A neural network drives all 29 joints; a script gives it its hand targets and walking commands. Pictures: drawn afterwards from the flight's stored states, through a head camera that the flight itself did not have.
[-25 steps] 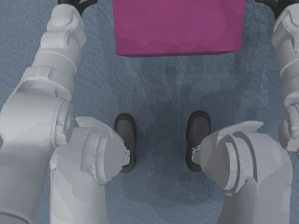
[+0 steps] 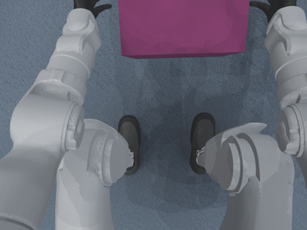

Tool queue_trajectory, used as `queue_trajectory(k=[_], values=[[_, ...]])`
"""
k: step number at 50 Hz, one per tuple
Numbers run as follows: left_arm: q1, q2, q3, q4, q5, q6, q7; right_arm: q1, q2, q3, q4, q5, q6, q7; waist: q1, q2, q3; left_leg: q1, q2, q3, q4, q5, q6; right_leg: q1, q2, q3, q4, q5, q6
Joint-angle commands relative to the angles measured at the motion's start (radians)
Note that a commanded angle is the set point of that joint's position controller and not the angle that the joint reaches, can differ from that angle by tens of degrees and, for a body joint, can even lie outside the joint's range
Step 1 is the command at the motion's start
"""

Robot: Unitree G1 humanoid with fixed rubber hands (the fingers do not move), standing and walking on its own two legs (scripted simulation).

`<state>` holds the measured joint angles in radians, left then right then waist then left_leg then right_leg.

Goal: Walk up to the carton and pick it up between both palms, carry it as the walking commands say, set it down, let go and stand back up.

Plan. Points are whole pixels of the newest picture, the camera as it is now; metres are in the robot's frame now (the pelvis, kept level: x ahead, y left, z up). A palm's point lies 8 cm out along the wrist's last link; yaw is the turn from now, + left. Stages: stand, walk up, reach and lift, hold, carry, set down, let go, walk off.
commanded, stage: reach and lift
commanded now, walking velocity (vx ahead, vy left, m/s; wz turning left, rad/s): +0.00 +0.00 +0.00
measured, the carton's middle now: (179, 24) +0.52 -0.05 -0.27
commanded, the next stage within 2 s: none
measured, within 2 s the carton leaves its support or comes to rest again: leaves its support in 1.04 s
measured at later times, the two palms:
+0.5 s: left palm (97, 11) +0.53 +0.12 -0.19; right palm (271, 6) +0.52 -0.22 -0.19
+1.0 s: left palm (97, 8) +0.54 +0.12 -0.18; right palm (272, 3) +0.53 -0.22 -0.19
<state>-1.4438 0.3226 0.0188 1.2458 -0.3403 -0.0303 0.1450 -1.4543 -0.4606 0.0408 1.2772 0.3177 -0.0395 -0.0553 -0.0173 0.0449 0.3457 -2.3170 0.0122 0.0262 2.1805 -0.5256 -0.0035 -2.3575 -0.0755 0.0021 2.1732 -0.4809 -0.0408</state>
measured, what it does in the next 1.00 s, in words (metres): stands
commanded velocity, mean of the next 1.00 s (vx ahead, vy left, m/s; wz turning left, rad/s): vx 0.00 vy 0.00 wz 0.00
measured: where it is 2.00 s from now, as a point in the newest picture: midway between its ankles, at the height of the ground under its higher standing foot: (164, 153)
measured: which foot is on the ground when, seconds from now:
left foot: down 0.00-1.00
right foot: down 0.00-1.00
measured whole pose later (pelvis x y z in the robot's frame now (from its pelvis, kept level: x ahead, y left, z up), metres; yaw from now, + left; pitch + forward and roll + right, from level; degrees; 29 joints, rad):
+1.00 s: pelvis -0.01 +0.00 -0.01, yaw +0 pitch +36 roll +1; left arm -1.48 0.28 0.07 1.24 -0.29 0.03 0.18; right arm -1.53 -0.42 0.09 1.31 0.30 0.03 -0.09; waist -0.03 0.07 0.36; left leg -2.34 -0.01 0.01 2.22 -0.50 -0.01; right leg -2.37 -0.08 0.00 2.21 -0.47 -0.05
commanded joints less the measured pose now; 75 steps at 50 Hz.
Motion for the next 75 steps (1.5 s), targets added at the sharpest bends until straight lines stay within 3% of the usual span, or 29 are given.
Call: queue_trajectory(k=[1, 10, 21, 26, 30, 38, 44, 49, 55, 68, 75], values=[[-0.106, 0.003, 0.004, -0.071, 0.004, -0.022, 0.008, -0.198, -0.048, -0.003, -0.069, 0.001, -0.022, -0.006, -0.014, -0.082, -1.088, 0.483, -0.046, -0.013, -0.154, 0.209, -0.027, 0.65, 0.04, 0.045, -0.157, 0.225, 0.048], [-0.12, -0.032, 0.001, -0.05, 0.022, -0.042, 0.027, -0.213, 0.008, 0.021, -0.053, -0.005, -0.037, -0.023, -0.008, -0.084, -1.097, 0.497, -0.063, -0.012, -0.158, 0.231, -0.029, 0.657, 0.057, 0.046, -0.163, 0.246, 0.05], [-0.199, -0.176, -0.093, -0.053, -0.018, -0.066, 0.005, -0.295, 0.154, 0.122, -0.059, 0.03, -0.051, -0.003, -0.012, -0.082, -1.082, 0.493, -0.081, -0.004, -0.165, 0.218, -0.024, 0.658, 0.068, 0.042, -0.183, 0.238, 0.038], [-0.28, -0.327, -0.132, -0.07, -0.02, -0.062, -0.03, -0.375, 0.313, 0.169, -0.075, 0.038, -0.044, 0.031, -0.013, -0.074, -1.083, 0.483, -0.091, 0.002, -0.162, 0.203, -0.021, 0.662, 0.078, 0.039, -0.184, 0.232, 0.031], [-0.407, -0.565, -0.165, -0.117, 0.0, -0.04, -0.098, -0.487, 0.561, 0.207, -0.109, 0.027, -0.024, 0.097, -0.013, -0.064, -1.072, 0.459, -0.104, 0.011, -0.149, 0.177, -0.016, 0.65, 0.093, 0.036, -0.17, 0.22, 0.021], [-0.467, -0.771, -0.126, -0.166, 0.058, 0.016, -0.18, -0.527, 0.775, 0.181, -0.137, -0.009, 0.022, 0.177, -0.029, -0.046, -1.036, 0.422, -0.121, 0.03, -0.126, 0.15, -0.003, 0.6, 0.108, 0.011, -0.144, 0.192, 0.011], [-0.476, -0.846, -0.11, -0.201, 0.07, 0.04, -0.202, -0.534, 0.835, 0.163, -0.176, -0.015, 0.041, 0.202, -0.044, -0.03, -1.073, 0.443, -0.13, 0.037, -0.116, 0.168, -0.005, 0.596, 0.109, -0.006, -0.134, 0.2, 0.007], [-0.505, -0.897, -0.138, -0.298, 0.042, 0.049, -0.205, -0.553, 0.874, 0.182, -0.284, -0.004, 0.054, 0.206, -0.057, -0.046, -1.245, 0.516, -0.143, 0.045, -0.109, 0.245, -0.006, 0.681, 0.12, -0.022, -0.128, 0.277, 0.008], [-0.515, -0.929, -0.155, -0.382, 0.031, 0.066, -0.201, -0.567, 0.906, 0.211, -0.386, 0.006, 0.074, 0.197, -0.036, -0.074, -1.375, 0.513, -0.15, 0.06, -0.126, 0.267, -0.007, 0.774, 0.138, -0.033, -0.138, 0.333, 0.017], [-0.544, -0.943, -0.096, -0.452, 0.126, 0.119, -0.217, -0.481, 1.024, 0.122, -0.323, -0.098, 0.151, 0.238, -0.001, -0.081, -1.307, 0.495, -0.155, 0.066, -0.198, 0.142, -0.004, 0.71, 0.157, -0.039, -0.199, 0.189, 0.019], [-0.512, -1.014, -0.082, -0.482, 0.163, 0.165, -0.242, -0.436, 1.071, 0.084, -0.356, -0.149, 0.192, 0.264, -0.01, -0.065, -1.343, 0.509, -0.159, 0.07, -0.222, 0.136, -0.007, 0.702, 0.161, -0.047, -0.221, 0.183, 0.016]])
